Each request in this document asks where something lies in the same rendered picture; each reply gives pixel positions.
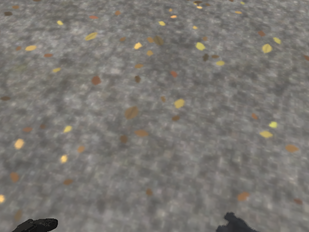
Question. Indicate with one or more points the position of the left robot hand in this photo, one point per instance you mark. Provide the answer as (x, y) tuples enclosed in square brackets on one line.
[(38, 225)]

